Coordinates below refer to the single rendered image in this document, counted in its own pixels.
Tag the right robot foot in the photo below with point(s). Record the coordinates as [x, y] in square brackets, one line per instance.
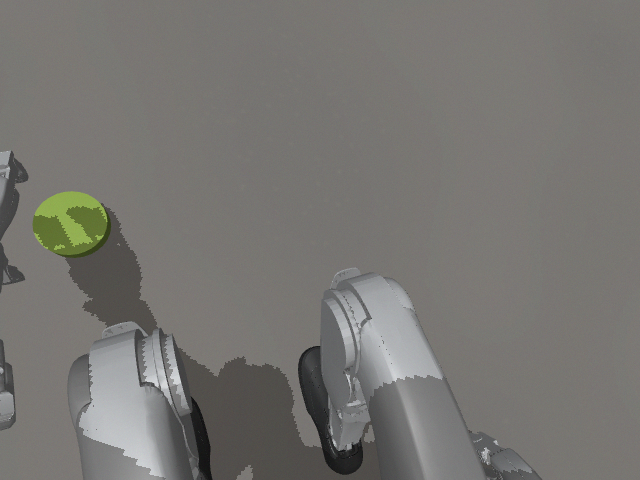
[316, 401]

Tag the left robot foot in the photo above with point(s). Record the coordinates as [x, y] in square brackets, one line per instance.
[202, 441]

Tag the tin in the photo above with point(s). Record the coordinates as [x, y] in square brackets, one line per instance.
[71, 224]

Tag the left robot arm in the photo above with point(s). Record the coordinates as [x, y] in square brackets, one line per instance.
[7, 396]

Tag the left robot hand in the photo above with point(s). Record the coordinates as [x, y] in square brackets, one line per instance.
[11, 172]

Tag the right robot hand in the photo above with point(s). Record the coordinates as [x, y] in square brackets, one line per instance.
[506, 463]

